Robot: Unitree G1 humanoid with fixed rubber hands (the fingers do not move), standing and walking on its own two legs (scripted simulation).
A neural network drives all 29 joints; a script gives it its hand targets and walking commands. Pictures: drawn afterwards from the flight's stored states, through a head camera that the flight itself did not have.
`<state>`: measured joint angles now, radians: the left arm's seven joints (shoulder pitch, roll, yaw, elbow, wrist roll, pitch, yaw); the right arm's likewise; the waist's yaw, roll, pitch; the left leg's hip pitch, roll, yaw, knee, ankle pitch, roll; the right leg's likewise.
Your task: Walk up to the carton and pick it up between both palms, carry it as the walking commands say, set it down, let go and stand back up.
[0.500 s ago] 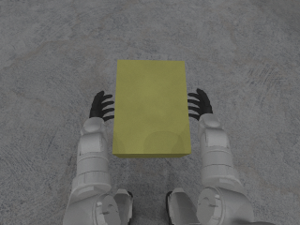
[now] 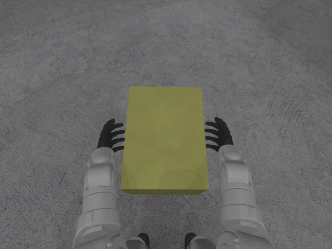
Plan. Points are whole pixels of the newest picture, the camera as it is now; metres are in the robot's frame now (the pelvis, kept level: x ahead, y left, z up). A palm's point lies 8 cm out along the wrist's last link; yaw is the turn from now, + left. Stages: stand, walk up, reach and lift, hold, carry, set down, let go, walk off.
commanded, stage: reach and lift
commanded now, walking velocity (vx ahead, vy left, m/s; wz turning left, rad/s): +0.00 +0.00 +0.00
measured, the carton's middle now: (164, 142) +0.40 +0.01 -0.10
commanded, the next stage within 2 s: hold in 1.70 s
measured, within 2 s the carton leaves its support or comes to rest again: neither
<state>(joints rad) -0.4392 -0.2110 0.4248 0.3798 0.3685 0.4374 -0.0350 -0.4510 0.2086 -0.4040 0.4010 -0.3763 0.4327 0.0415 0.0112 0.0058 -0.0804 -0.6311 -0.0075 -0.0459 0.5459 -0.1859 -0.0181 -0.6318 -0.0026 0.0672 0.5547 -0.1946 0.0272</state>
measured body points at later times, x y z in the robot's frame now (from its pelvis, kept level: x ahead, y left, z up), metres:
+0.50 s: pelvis +0.01 +0.00 +0.02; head +0.01 -0.01 +0.47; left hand +0.34 +0.15 +0.05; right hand +0.34 -0.15 +0.05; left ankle +0.04 +0.13 -0.73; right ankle +0.03 -0.14 -0.73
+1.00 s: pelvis +0.02 +0.00 +0.02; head -0.03 +0.00 +0.47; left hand +0.33 +0.15 +0.07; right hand +0.33 -0.16 +0.07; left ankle +0.04 +0.13 -0.73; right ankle +0.03 -0.14 -0.73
